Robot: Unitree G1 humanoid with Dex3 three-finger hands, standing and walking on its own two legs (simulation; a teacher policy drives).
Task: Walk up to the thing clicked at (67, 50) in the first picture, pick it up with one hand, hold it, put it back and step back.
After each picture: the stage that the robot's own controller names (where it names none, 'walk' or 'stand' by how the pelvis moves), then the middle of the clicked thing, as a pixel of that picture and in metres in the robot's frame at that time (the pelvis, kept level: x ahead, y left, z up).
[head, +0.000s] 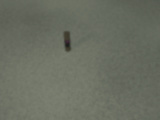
stand; (67, 41) +1.32 +0.18 -0.66
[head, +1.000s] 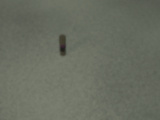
walk; (62, 45) +1.20 +0.15 -0.65
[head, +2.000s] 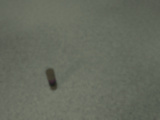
walk; (51, 80) +0.77 +0.23 -0.64
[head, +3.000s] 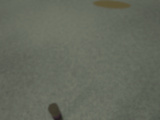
stand; (56, 114) +0.47 +0.24 -0.63
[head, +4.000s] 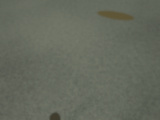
stand; out of the picture +0.43 +0.20 -0.65
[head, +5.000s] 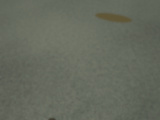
stand; out of the picture +0.40 +0.21 -0.66
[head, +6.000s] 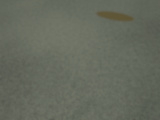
stand; out of the picture +0.38 +0.21 -0.66
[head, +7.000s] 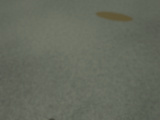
stand; out of the picture +0.39 +0.21 -0.66
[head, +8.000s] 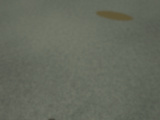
go down; out of the picture +0.39 +0.21 -0.66
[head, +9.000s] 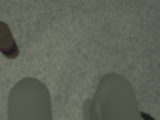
go down; (5, 43) +0.47 +0.26 -0.25
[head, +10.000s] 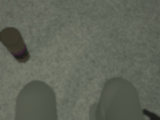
approach; (17, 48) +0.47 +0.25 -0.25
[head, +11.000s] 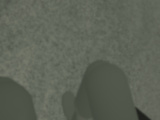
close in; out of the picture +0.46 +0.30 -0.16
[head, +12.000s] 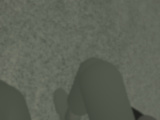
close; out of the picture +0.45 +0.31 -0.16
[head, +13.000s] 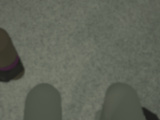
lift; (6, 60) +0.37 +0.25 -0.03
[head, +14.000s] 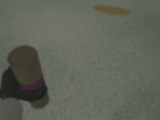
hold; (32, 82) +0.32 +0.17 +0.08
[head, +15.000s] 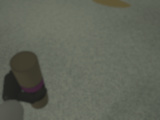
hold; (33, 84) +0.33 +0.17 +0.03
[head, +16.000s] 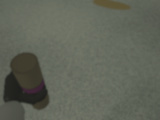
hold; (34, 85) +0.32 +0.17 +0.03
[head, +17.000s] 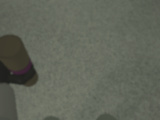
crouch; (21, 65) +0.39 +0.20 -0.02
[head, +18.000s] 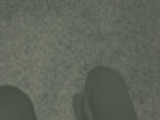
lower; out of the picture +0.51 +0.29 -0.08
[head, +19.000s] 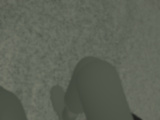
lower; out of the picture +0.46 +0.32 -0.17
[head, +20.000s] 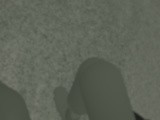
lower; out of the picture +0.45 +0.32 -0.16
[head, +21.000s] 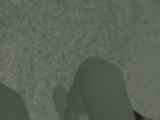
lower; out of the picture +0.45 +0.32 -0.17
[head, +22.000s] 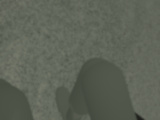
lower; out of the picture +0.45 +0.31 -0.17
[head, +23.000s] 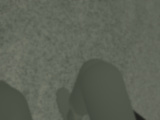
open; out of the picture +0.45 +0.31 -0.17
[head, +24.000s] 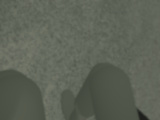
stand; out of the picture +0.45 +0.30 -0.18
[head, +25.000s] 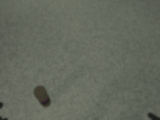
stand; (43, 97) +0.43 +0.22 -0.51
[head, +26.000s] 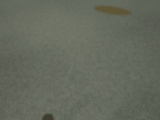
stand; out of the picture +0.41 +0.21 -0.60
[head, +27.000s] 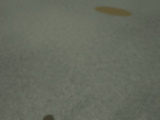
stand; out of the picture +0.40 +0.21 -0.60
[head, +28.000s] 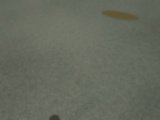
stand; out of the picture +0.41 +0.20 -0.65
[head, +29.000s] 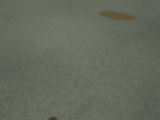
stand; out of the picture +0.40 +0.21 -0.66
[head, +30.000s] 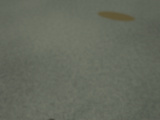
stand; out of the picture +0.39 +0.22 -0.66
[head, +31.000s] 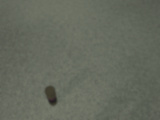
walk; (51, 96) +0.49 +0.19 -0.64
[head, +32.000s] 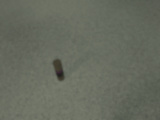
walk; (59, 70) +0.79 +0.27 -0.64
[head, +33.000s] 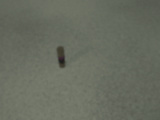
stand; (61, 57) +1.06 +0.22 -0.64
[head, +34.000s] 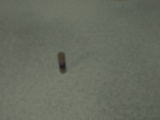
stand; (62, 63) +1.00 +0.20 -0.66
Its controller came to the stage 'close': yes
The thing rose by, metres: 0.68
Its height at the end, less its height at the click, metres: +0.00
